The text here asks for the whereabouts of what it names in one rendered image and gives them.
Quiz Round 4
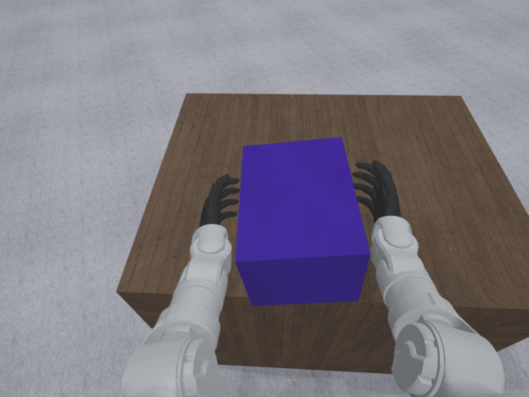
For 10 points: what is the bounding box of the left robot upper arm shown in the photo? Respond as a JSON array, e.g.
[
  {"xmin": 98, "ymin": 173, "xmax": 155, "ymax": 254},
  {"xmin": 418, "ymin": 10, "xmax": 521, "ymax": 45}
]
[{"xmin": 122, "ymin": 336, "xmax": 222, "ymax": 397}]

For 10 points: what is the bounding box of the pedestal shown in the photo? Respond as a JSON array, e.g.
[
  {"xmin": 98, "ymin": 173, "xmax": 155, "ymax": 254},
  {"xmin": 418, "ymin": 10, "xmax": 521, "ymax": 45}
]
[{"xmin": 116, "ymin": 93, "xmax": 529, "ymax": 374}]

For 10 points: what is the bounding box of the right robot upper arm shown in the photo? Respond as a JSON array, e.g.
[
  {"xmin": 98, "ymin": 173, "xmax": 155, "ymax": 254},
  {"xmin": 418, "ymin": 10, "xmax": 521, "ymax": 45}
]
[{"xmin": 392, "ymin": 320, "xmax": 529, "ymax": 397}]

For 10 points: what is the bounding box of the left robot hand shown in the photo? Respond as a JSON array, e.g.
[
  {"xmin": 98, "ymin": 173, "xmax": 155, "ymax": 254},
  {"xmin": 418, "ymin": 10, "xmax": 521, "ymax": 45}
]
[{"xmin": 199, "ymin": 174, "xmax": 240, "ymax": 227}]

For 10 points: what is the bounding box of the robot left forearm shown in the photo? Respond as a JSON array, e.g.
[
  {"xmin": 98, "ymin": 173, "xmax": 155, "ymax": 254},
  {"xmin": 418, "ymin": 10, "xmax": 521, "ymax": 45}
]
[{"xmin": 122, "ymin": 224, "xmax": 231, "ymax": 383}]

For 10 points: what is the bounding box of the robot right forearm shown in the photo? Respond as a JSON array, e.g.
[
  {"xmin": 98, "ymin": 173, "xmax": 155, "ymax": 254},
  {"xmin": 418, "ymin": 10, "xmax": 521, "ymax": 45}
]
[{"xmin": 369, "ymin": 216, "xmax": 505, "ymax": 391}]

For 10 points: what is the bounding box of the carton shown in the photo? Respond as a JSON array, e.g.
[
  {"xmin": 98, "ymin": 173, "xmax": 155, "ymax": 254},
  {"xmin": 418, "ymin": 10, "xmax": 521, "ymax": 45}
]
[{"xmin": 236, "ymin": 137, "xmax": 370, "ymax": 306}]

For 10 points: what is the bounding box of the right robot hand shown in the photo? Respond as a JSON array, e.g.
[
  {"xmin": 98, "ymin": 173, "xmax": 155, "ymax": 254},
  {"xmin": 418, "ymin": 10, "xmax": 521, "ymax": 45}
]
[{"xmin": 352, "ymin": 160, "xmax": 401, "ymax": 223}]

